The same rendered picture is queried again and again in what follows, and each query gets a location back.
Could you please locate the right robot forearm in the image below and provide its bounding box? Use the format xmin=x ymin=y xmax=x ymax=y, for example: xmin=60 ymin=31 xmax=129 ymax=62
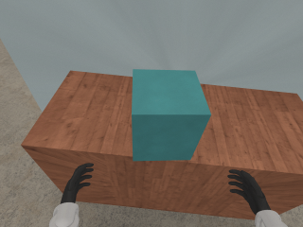
xmin=255 ymin=210 xmax=288 ymax=227

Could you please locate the left robot forearm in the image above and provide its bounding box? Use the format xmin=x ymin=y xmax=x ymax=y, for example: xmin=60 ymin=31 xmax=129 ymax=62
xmin=49 ymin=202 xmax=80 ymax=227

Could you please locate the pedestal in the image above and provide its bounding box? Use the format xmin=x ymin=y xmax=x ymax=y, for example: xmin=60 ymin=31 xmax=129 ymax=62
xmin=21 ymin=70 xmax=303 ymax=220

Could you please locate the robot left hand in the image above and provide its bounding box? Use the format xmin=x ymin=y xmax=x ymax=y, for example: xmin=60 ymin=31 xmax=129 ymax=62
xmin=60 ymin=163 xmax=94 ymax=204

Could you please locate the carton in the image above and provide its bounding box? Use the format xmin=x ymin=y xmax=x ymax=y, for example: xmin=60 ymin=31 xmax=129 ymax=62
xmin=132 ymin=69 xmax=211 ymax=162

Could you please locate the robot right hand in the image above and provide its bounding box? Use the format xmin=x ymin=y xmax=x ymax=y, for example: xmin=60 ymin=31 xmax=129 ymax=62
xmin=227 ymin=169 xmax=271 ymax=215

